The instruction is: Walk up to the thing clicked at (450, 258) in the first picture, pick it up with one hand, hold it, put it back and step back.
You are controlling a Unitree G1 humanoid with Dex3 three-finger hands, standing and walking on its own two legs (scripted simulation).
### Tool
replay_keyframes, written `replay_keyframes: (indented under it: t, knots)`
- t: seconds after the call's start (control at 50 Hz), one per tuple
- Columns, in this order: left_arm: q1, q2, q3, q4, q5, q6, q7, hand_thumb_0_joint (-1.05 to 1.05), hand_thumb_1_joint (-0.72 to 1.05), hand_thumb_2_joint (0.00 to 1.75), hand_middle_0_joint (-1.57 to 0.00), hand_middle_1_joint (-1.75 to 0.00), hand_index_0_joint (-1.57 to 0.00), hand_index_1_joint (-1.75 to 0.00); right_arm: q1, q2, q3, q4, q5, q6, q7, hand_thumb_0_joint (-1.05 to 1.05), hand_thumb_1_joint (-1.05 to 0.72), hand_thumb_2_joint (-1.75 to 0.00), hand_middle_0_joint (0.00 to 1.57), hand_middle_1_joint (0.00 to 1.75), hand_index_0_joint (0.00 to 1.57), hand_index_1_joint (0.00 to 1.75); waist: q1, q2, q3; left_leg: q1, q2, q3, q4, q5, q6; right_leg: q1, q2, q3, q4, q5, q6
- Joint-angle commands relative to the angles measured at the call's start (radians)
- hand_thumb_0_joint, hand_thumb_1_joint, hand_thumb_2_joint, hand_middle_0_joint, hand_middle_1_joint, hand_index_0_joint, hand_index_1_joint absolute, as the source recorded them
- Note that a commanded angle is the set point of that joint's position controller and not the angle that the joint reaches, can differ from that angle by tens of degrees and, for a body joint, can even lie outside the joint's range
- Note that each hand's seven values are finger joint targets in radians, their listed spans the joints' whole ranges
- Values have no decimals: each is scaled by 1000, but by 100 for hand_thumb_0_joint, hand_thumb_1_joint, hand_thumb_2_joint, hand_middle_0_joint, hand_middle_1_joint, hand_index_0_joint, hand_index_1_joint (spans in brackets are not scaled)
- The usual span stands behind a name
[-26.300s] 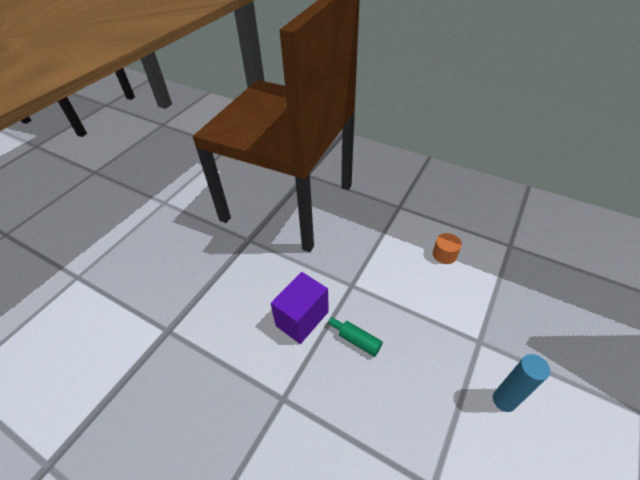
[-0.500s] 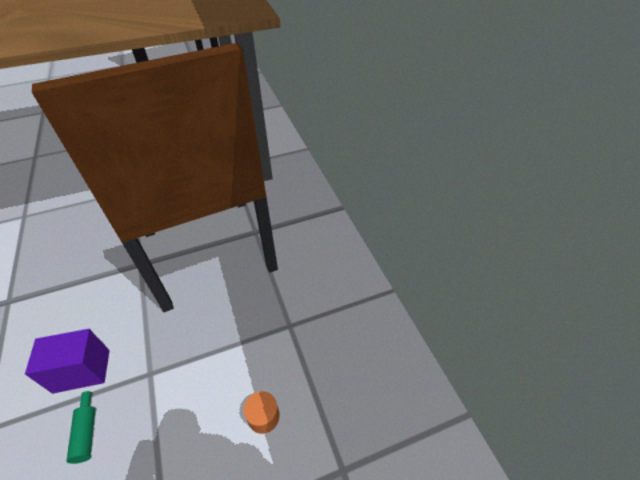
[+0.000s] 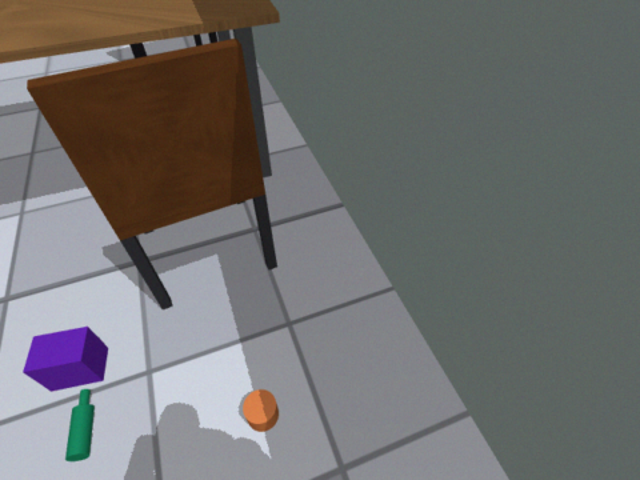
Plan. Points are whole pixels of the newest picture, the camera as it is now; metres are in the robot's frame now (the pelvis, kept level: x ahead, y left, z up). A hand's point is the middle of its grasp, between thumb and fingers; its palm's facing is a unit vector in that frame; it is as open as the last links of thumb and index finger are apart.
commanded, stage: rise first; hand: left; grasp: from above
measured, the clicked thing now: (261, 410) +0.43 +0.22 -0.74
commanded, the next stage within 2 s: none
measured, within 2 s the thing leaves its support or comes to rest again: neither
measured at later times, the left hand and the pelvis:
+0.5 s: hand out of the picture +0.14 +0.26 -0.20, palm faces -0.08 -0.92 -0.39, open 12.9 cm; pelvis -0.01 +0.00 -0.05, yaw -1 degrees
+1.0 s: hand out of the picture +0.12 +0.26 -0.25, palm faces -0.18 -0.86 -0.47, open 14.1 cm; pelvis -0.02 +0.01 -0.11, yaw -1 degrees
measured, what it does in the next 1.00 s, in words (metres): lowers itself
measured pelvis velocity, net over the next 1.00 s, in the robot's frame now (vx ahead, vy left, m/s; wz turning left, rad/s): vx -0.02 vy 0.01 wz -0.01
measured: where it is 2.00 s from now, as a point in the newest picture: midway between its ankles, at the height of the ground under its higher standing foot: outside the picture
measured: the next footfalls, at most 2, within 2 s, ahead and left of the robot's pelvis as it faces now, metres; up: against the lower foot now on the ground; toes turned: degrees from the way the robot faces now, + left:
none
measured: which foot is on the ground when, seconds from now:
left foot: down 0.00-1.00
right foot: down 0.00-1.00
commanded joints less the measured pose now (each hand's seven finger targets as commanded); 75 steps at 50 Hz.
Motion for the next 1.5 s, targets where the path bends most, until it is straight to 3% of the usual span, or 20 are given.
replay_keyframes:
  t: [0.0,0.02,0.04,0.06,0.12,0.18,0.22,0.36,0.46,0.58,0.62,0.7,0.84,0.96,1.06,1.14,1.3,1.36,1.42,1.48]
  knots:
    - [-26,218,44,-57,1,-22,13,0,82,98,-13,-38,-12,-38,-32,-211,-38,-58,0,-23,-16,0,-93,-91,20,30,20,30,1,6,-78,22,104,-72,-47,171,39,4,-98,67,-49,161,-47]
    - [-377,50,46,-408,-52,-119,26,0,74,103,-18,-46,-14,-46,-15,-48,0,-342,67,-70,-37,0,-101,-93,20,30,20,30,-115,36,-11,-76,-32,48,11,17,26,-235,48,-1,26,87,-42]
    - [-496,90,59,-338,-48,-112,32,0,66,100,-19,-54,-15,-54,36,-73,-5,-284,67,-66,-49,0,-97,-92,20,30,20,30,-94,16,-50,-72,-36,43,30,-11,29,-197,43,-13,35,56,-41]
    - [-306,171,113,-166,-29,-75,36,0,58,97,-17,-62,-15,-62,80,-113,-27,-291,71,-54,-60,0,-94,-91,20,30,20,30,-64,-28,-21,-101,-29,42,37,-15,30,-191,55,-25,39,27,-46]
    - [-317,251,183,-75,37,-47,0,0,34,95,-10,-86,-12,-85,107,-104,-65,-353,44,-54,-63,0,-91,-90,20,30,20,30,-27,-64,-162,-169,-36,33,156,43,34,-215,49,-19,142,71,-46]
    - [-122,214,214,-87,96,-12,-25,0,11,98,-4,-102,-7,-99,147,-87,-92,-413,24,-60,-46,0,-93,-91,20,30,20,30,30,52,-279,-205,-50,34,221,112,17,-217,47,-10,228,110,-58]
    - [-89,193,213,-136,114,21,-18,0,-5,100,-2,-106,-4,-103,135,-75,-94,-460,29,-61,-44,0,-90,-90,20,30,20,30,34,66,-295,-208,-52,34,219,132,11,-212,50,-11,229,121,-59]
    - [-116,155,202,-282,153,126,7,0,-51,100,-6,-107,-5,-107,120,-55,-93,-558,30,-80,-24,0,-88,-90,20,30,20,30,-8,5,-259,-352,-34,23,350,49,19,-372,59,-22,338,25,-49]
    - [-66,183,241,-443,181,111,15,0,-54,103,-5,-108,-4,-109,139,-53,-107,-602,24,-114,-24,0,-87,-90,20,30,20,30,-7,57,-358,-422,-18,5,464,33,18,-485,57,-16,479,4,-53]
    - [1,129,195,-615,189,152,10,0,-56,102,-5,-107,-4,-109,129,-38,-104,-641,18,-144,-44,0,-87,-89,20,30,20,30,-38,45,-386,-484,-12,-1,547,-6,25,-562,54,-7,538,-15,-47]
    - [44,163,223,-653,201,173,14,0,-55,100,-5,-109,-4,-109,135,-40,-104,-645,16,-153,-48,0,-87,-90,20,30,20,30,-30,57,-401,-501,-9,-2,577,22,26,-572,52,-8,564,10,-48]
    - [98,151,213,-708,214,201,15,0,-54,100,-5,-107,-4,-108,115,-28,-96,-665,12,-164,-55,0,-87,-89,20,30,20,30,-30,66,-384,-563,-12,-5,612,-45,26,-634,55,-10,597,-57,-49]
    - [166,141,213,-790,242,232,21,0,-54,97,-5,-110,-6,-109,100,-23,-91,-701,9,-184,-52,0,-88,-90,20,30,20,30,-25,90,-404,-626,-3,-33,669,-37,19,-720,62,-24,690,-80,-55]
    - [122,163,207,-867,272,222,29,0,-56,97,-5,-110,-6,-109,83,-18,-86,-719,10,-202,-52,0,-89,-90,20,30,20,30,-38,87,-436,-711,-8,-28,749,-103,29,-797,59,-14,745,-115,-54]
    - [6,175,186,-719,352,138,33,0,-54,98,-4,-108,-4,-109,74,-36,-89,-675,6,-226,-40,0,-85,-89,20,30,20,30,-51,78,-409,-866,-8,-46,869,-194,28,-989,55,-10,889,-202,-57]
    - [-133,199,168,-656,458,35,51,0,-52,99,-3,-109,-4,-109,53,-58,-103,-650,7,-249,-21,0,-83,-88,20,30,20,30,-51,90,-513,-957,-10,-53,989,-218,24,-1136,50,-2,1031,-220,-62]
    - [-335,346,233,-519,642,-75,126,0,-55,103,-4,-109,-3,-110,40,-89,-121,-589,8,-234,4,0,-86,-89,20,30,20,30,-8,108,-691,-1167,-21,-39,1206,-244,25,-1324,52,2,1235,-240,-67]
    - [-453,388,235,-476,693,-100,142,0,-56,104,-4,-109,-4,-110,54,-93,-129,-566,1,-218,12,0,-86,-89,20,30,20,30,-13,79,-737,-1268,-26,-18,1304,-274,35,-1357,56,4,1274,-261,-62]
    - [-546,444,249,-431,752,-126,155,0,-58,105,-5,-109,-4,-110,76,-107,-132,-532,-8,-198,24,0,-87,-90,20,30,20,30,-8,84,-817,-1286,-22,-24,1384,-214,40,-1404,54,-9,1356,-220,-62]
    - [-669,480,236,-368,806,-158,160,0,-57,106,-4,-108,-3,-109,98,-109,-136,-512,-16,-179,30,0,-86,-89,20,30,20,30,-27,52,-841,-1368,-18,-16,1463,-245,47,-1425,58,-11,1388,-234,-55]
